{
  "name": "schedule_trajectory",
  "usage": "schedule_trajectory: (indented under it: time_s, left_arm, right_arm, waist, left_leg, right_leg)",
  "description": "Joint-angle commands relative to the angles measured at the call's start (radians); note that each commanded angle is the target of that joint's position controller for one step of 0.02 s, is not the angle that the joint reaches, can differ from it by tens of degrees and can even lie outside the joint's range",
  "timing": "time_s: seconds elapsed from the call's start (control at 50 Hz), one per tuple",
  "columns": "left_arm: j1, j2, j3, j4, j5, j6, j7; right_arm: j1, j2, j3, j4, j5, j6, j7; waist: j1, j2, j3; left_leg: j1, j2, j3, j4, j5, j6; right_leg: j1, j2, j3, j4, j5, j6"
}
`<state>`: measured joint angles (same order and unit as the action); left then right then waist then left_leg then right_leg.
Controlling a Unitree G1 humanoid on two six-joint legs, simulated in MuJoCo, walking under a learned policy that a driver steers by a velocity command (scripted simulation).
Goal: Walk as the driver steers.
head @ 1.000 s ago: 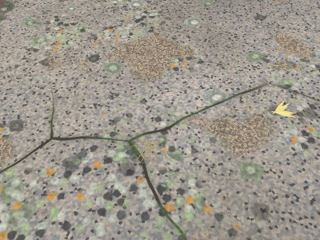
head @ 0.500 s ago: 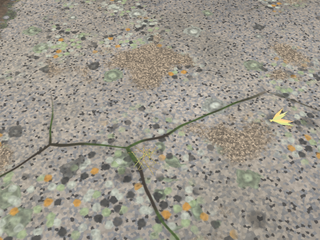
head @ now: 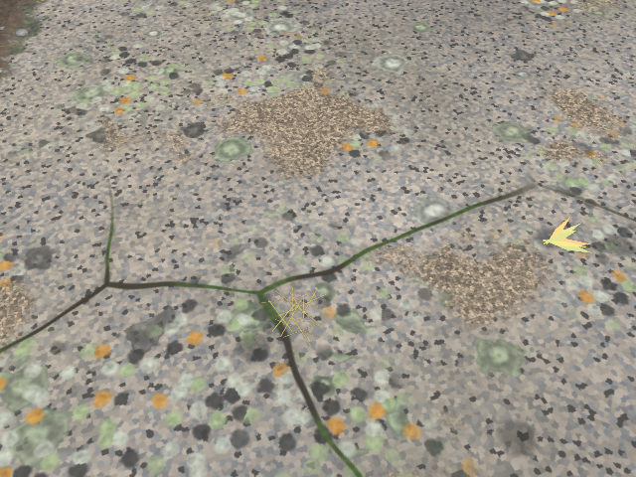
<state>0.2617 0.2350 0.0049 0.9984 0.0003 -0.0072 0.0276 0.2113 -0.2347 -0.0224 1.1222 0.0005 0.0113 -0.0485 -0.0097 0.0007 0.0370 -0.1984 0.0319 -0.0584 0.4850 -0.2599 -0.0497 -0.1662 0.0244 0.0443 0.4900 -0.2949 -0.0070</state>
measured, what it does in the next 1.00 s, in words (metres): walks ahead: right foot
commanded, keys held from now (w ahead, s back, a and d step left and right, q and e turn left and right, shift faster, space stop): w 1.00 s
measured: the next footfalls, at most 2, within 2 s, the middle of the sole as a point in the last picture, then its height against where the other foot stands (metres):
right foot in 0.64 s outside the picture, level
left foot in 1.18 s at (268, 386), level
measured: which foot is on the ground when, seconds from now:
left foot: down 0.00-0.66, up 0.68-1.00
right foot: down 0.00-0.18, up 0.20-0.62, down 0.64-1.00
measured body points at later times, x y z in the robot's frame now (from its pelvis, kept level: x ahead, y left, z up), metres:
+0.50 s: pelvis +0.14 +0.03 +0.00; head +0.17 +0.05 +0.45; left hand +0.34 +0.27 -0.11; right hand +0.03 -0.20 -0.13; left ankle +0.01 +0.13 -0.74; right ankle +0.30 -0.12 -0.69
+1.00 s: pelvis +0.43 -0.01 +0.01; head +0.45 -0.01 +0.46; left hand +0.41 +0.26 -0.13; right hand +0.60 -0.27 -0.10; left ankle +0.62 +0.17 -0.68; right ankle +0.38 -0.10 -0.74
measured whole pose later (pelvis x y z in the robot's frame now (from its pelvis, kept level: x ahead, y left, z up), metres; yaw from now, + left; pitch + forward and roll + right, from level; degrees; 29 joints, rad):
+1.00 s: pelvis +0.43 -0.01 +0.01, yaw +0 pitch +1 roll -2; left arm 0.36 0.25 0.04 1.01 -0.01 -0.10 -0.01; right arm 0.10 -0.27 -0.05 0.87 0.01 -0.09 -0.01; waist 0.07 0.04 0.01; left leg -0.68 0.14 -0.04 0.71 0.04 0.00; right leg -0.02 0.08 -0.05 0.19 -0.19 -0.06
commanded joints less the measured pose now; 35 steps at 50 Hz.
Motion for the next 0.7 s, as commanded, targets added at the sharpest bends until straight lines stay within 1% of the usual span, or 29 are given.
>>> schedule_trajectory:
  time_s: [0.02,0.04,0.06,0.08,0.1,0.12,0.14,0.16,0.18,0.2,0.22,0.24,0.26,0.28,0.3,0.32,0.34,0.38,0.44,0.48,0.52,0.56,0.58,0.6,0.62,0.64,0.66,0.68,0.7]
  left_arm:
    - [0.047,0.139,0.031,-0.017,-0.01,0.0,0.01]
    - [0.054,0.156,0.036,-0.02,-0.014,-0.002,0.011]
    - [0.078,0.176,0.044,-0.018,-0.018,-0.008,0.01]
    - [0.102,0.202,0.054,-0.014,-0.023,-0.017,0.008]
    - [0.107,0.212,0.06,-0.014,-0.027,-0.025,0.008]
    - [0.081,0.203,0.059,-0.024,-0.027,-0.032,0.006]
    - [0.036,0.192,0.057,-0.039,-0.03,-0.035,0.003]
    - [-0.026,0.177,0.053,-0.061,-0.037,-0.034,0.0]
    - [-0.068,0.154,0.047,-0.082,-0.036,-0.036,-0.003]
    - [-0.092,0.087,0.029,-0.101,-0.025,-0.046,-0.008]
    - [-0.097,0.068,0.027,-0.147,-0.028,-0.065,-0.001]
    - [-0.083,0.109,0.036,-0.14,-0.046,-0.08,-0.003]
    - [-0.058,0.112,0.038,-0.126,-0.055,-0.091,-0.014]
    - [-0.045,0.108,0.04,-0.109,-0.047,-0.099,-0.021]
    - [-0.072,0.123,0.049,-0.113,-0.037,-0.105,-0.024]
    - [-0.101,0.131,0.056,-0.12,-0.028,-0.108,-0.032]
    - [-0.111,0.116,0.056,-0.123,-0.024,-0.107,-0.04]
    - [-0.156,0.075,0.048,-0.139,-0.022,-0.099,-0.05]
    - [-0.304,0.034,0.027,-0.199,-0.024,-0.095,-0.054]
    - [-0.362,0.041,0.023,-0.221,-0.029,-0.094,-0.06]
    - [-0.395,0.059,0.024,-0.241,-0.034,-0.094,-0.067]
    - [-0.395,0.085,0.032,-0.252,-0.034,-0.098,-0.074]
    - [-0.362,0.107,0.042,-0.248,-0.033,-0.101,-0.075]
    - [-0.297,0.134,0.056,-0.233,-0.032,-0.101,-0.073]
    - [-0.151,0.169,0.079,-0.19,-0.034,-0.098,-0.068]
    - [0.022,0.208,0.1,-0.14,-0.036,-0.091,-0.057]
    - [0.172,0.305,0.123,-0.109,-0.008,-0.085,-0.049]
    - [0.188,0.261,0.107,-0.094,-0.01,-0.081,-0.056]
    - [0.085,0.193,0.085,-0.101,-0.018,-0.088,-0.06]
  right_arm:
    - [0.042,-0.096,-0.015,-0.018,0.009,-0.005,-0.005]
    - [0.027,-0.093,-0.014,-0.032,0.008,-0.013,-0.003]
    - [0.007,-0.08,-0.011,-0.049,0.008,-0.027,0.002]
    - [0.0,-0.057,-0.005,-0.063,0.011,-0.045,0.011]
    - [-0.006,-0.05,-0.003,-0.071,0.015,-0.063,0.02]
    - [0.007,-0.051,-0.005,-0.074,0.021,-0.079,0.03]
    - [0.04,-0.043,-0.003,-0.068,0.027,-0.092,0.039]
    - [0.117,-0.042,-0.007,-0.042,0.03,-0.101,0.044]
    - [0.203,-0.063,-0.017,-0.004,0.023,-0.104,0.045]
    - [0.326,-0.136,-0.039,0.026,0.016,-0.106,0.044]
    - [0.426,-0.266,-0.066,0.034,0.012,-0.114,0.059]
    - [0.355,-0.199,-0.044,0.013,-0.003,-0.128,0.062]
    - [0.287,-0.14,-0.03,-0.017,0.004,-0.136,0.062]
    - [0.249,-0.123,-0.025,-0.036,0.008,-0.139,0.065]
    - [0.233,-0.11,-0.02,-0.046,0.011,-0.135,0.068]
    - [0.246,-0.078,-0.009,-0.047,0.007,-0.128,0.066]
    - [0.275,-0.064,-0.004,-0.044,0.002,-0.12,0.062]
    - [0.308,-0.078,-0.004,-0.046,-0.001,-0.106,0.048]
    - [0.301,-0.119,-0.008,-0.07,-0.005,-0.095,0.03]
    - [0.327,-0.14,-0.015,-0.07,0.0,-0.096,0.025]
    - [0.34,-0.145,-0.021,-0.065,0.011,-0.096,0.024]
    - [0.328,-0.151,-0.029,-0.069,0.017,-0.092,0.023]
    - [0.311,-0.161,-0.034,-0.076,0.014,-0.088,0.023]
    - [0.296,-0.175,-0.04,-0.083,0.009,-0.082,0.023]
    - [0.279,-0.172,-0.041,-0.092,0.002,-0.072,0.024]
    - [0.265,-0.163,-0.035,-0.11,-0.006,-0.068,0.026]
    - [0.364,-0.051,-0.004,-0.136,-0.017,-0.08,0.038]
    - [0.39,0.002,0.013,-0.12,0.006,-0.109,0.045]
    - [0.284,-0.1,-0.016,-0.154,0.037,-0.133,0.05]
  waist:
    - [0.008,-0.048,0.03]
    - [0.016,-0.078,0.073]
    - [0.03,-0.122,0.104]
    - [0.036,-0.179,0.113]
    - [0.037,-0.195,0.132]
    - [0.017,-0.187,0.145]
    - [-0.014,-0.181,0.15]
    - [-0.062,-0.155,0.139]
    - [-0.093,-0.092,0.12]
    - [-0.123,0.108,0.057]
    - [-0.134,0.328,0.023]
    - [-0.086,0.201,0.061]
    - [-0.053,0.132,0.108]
    - [-0.037,0.104,0.102]
    - [-0.035,0.09,0.108]
    - [-0.04,0.093,0.095]
    - [-0.044,0.109,0.075]
    - [-0.051,0.098,0.062]
    - [-0.073,0.083,0.096]
    - [-0.082,0.102,0.112]
    - [-0.071,0.108,0.131]
    - [-0.04,0.105,0.117]
    - [-0.01,0.112,0.083]
    - [0.032,0.131,0.022]
    - [0.107,0.135,-0.072]
    - [0.184,0.121,-0.177]
    - [0.158,-0.097,-0.351]
    - [0.139,-0.25,-0.462]
    - [0.127,-0.184,-0.271]
  left_leg:
    - [-0.045,-0.073,0.088,0.015,-0.212,0.036]
    - [-0.109,-0.079,0.094,0.057,-0.289,0.048]
    - [-0.171,-0.078,0.102,0.122,-0.282,0.055]
    - [-0.209,-0.07,0.113,0.21,-0.224,0.06]
    - [-0.214,-0.039,0.086,0.271,-0.189,0.074]
    - [-0.208,-0.019,0.073,0.273,-0.194,0.095]
    - [-0.156,-0.012,0.076,0.188,-0.204,0.117]
    - [-0.008,-0.022,0.088,0.036,-0.158,0.134]
    - [0.133,-0.028,0.057,-0.052,-0.076,0.129]
    - [0.269,0.125,-0.198,-0.176,-0.165,0.167]
    - [0.348,0.329,-0.604,-0.324,-0.266,0.297]
    - [0.307,0.37,-0.671,-0.336,-0.295,0.33]
    - [0.29,0.334,-0.557,-0.326,-0.252,0.302]
    - [0.293,0.284,-0.442,-0.329,-0.19,0.264]
    - [0.304,0.258,-0.358,-0.336,-0.075,0.237]
    - [0.299,0.218,-0.268,-0.34,0.057,0.213]
    - [0.303,0.192,-0.205,-0.339,0.171,0.205]
    - [0.295,0.172,-0.129,-0.342,0.312,0.215]
    - [0.185,0.148,-0.061,-0.382,0.313,0.218]
    - [0.148,0.156,-0.045,-0.408,0.293,0.224]
    - [0.178,0.186,-0.039,-0.408,0.314,0.223]
    - [0.248,0.216,-0.026,-0.366,0.417,0.207]
    - [0.28,0.223,-0.014,-0.312,0.566,0.194]
    - [0.299,0.223,0.001,-0.222,0.761,0.182]
    - [0.279,0.194,0.03,-0.052,0.902,0.163]
    - [0.14,0.154,0.047,0.169,0.831,0.133]
    - [-0.225,0.02,0.076,0.564,0.39,0.08]
    - [-0.395,-0.1,-0.029,0.819,-0.277,0.065]
    - [-0.5,-0.033,-0.08,0.908,-0.253,0.093]
  right_leg:
    - [-0.09,-0.032,0.055,-0.145,-0.316,-0.053]
    - [-0.119,-0.072,0.118,-0.183,-0.457,-0.084]
    - [-0.12,-0.136,0.211,-0.232,-0.542,-0.122]
    - [-0.107,-0.219,0.326,-0.286,-0.589,-0.169]
    - [-0.135,-0.28,0.414,-0.32,-0.58,-0.208]
    - [-0.152,-0.299,0.433,-0.323,-0.541,-0.221]
    - [-0.175,-0.286,0.393,-0.299,-0.486,-0.205]
    - [-0.24,-0.231,0.304,-0.251,-0.414,-0.165]
    - [-0.303,-0.153,0.199,-0.137,-0.287,-0.121]
    - [-0.403,-0.037,0.026,0.169,-0.152,-0.054]
    - [-0.562,0.046,-0.039,0.427,-0.254,-0.023]
    - [-0.627,-0.008,0.049,0.607,-0.266,-0.036]
    - [-0.671,-0.053,0.068,0.669,-0.168,-0.056]
    - [-0.678,-0.086,0.048,0.666,-0.077,-0.067]
    - [-0.695,-0.11,0.03,0.632,-0.007,-0.068]
    - [-0.666,-0.128,0.01,0.594,0.045,-0.062]
    - [-0.641,-0.129,-0.014,0.562,0.078,-0.051]
    - [-0.627,-0.123,-0.052,0.483,0.127,-0.022]
    - [-0.537,-0.092,-0.091,0.25,0.231,0.007]
    - [-0.463,-0.067,-0.112,0.152,0.283,0.007]
    - [-0.442,-0.066,-0.094,0.094,0.304,-0.012]
    - [-0.417,-0.061,-0.079,0.049,0.29,-0.043]
    - [-0.36,-0.044,-0.084,0.042,0.271,-0.061]
    - [-0.261,-0.016,-0.102,0.053,0.248,-0.08]
    - [-0.081,0.015,-0.12,0.055,0.237,-0.107]
    - [0.178,-0.029,-0.07,0.065,0.231,-0.142]
    - [0.575,-0.298,0.335,0.043,0.072,-0.278]
    - [0.639,-0.436,0.744,-0.186,-0.109,-0.364]
    - [0.483,-0.389,0.663,-0.236,-0.161,-0.305]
